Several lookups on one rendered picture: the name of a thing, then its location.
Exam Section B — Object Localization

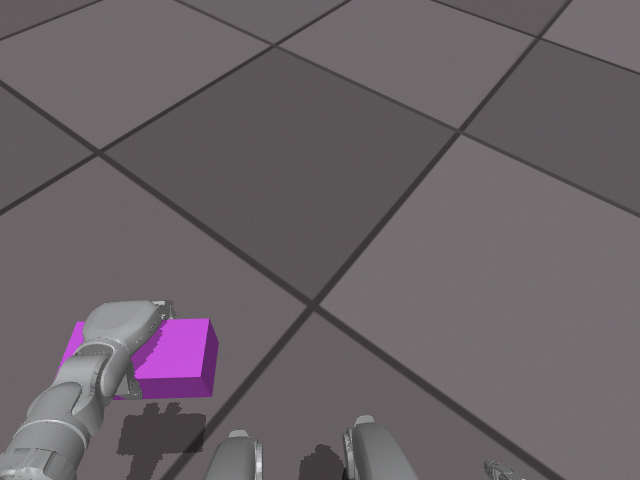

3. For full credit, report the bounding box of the right robot hand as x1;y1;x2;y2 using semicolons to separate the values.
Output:
484;461;525;480

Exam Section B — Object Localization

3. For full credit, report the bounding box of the left robot hand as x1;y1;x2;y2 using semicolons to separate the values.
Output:
82;300;177;400

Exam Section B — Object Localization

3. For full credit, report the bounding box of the carton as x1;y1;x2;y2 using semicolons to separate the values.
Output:
54;318;219;400

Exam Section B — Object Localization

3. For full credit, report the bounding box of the left robot arm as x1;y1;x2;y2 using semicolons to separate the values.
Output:
0;338;130;480

